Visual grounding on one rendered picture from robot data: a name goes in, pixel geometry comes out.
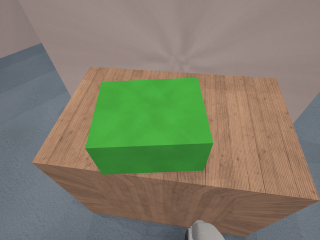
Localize carton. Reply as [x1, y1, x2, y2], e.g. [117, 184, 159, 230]
[85, 77, 213, 175]

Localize pedestal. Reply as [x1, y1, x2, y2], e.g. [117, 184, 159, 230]
[32, 66, 320, 237]

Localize robot right thigh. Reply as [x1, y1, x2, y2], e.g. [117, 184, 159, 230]
[188, 222, 225, 240]

